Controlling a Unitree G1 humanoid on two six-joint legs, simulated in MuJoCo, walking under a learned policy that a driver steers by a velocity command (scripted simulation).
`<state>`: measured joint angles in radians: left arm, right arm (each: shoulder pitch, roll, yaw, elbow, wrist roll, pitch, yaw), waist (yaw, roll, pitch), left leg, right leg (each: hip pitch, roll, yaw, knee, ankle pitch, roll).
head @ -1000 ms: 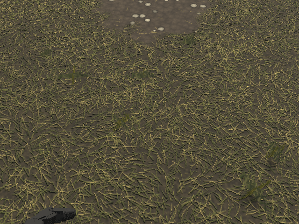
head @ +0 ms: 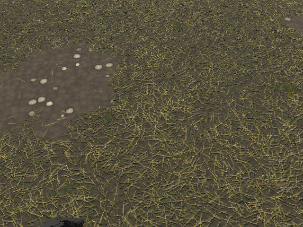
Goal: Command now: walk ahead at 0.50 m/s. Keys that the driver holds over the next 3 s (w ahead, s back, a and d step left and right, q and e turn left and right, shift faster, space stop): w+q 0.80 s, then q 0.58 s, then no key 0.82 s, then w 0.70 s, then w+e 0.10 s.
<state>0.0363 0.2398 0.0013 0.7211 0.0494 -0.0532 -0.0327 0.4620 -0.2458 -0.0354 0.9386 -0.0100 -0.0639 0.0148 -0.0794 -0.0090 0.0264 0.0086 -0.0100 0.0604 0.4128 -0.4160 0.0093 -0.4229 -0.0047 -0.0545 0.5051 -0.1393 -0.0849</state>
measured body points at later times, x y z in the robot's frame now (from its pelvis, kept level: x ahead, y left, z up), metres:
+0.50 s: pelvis +0.25 +0.01 +0.00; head +0.29 +0.02 +0.44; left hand +0.16 +0.25 -0.15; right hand +0.49 -0.17 -0.11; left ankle +0.37 +0.11 -0.72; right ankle +0.10 -0.09 -0.73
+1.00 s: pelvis +0.51 +0.08 +0.00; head +0.54 +0.11 +0.45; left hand +0.58 +0.39 -0.09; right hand +0.63 -0.18 -0.12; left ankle +0.37 +0.10 -0.73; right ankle +0.69 +0.05 -0.71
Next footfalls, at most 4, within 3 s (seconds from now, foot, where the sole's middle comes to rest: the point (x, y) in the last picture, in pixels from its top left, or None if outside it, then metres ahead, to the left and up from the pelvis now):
0.52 left None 0.41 0.12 -0.76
1.04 right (131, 175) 0.72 0.08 -0.76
1.48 left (103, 219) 0.53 0.21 -0.76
1.84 right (137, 187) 0.66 0.06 -0.76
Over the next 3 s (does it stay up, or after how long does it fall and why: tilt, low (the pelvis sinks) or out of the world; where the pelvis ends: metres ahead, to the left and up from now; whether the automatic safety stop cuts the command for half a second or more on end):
stays up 0.74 0.34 -0.01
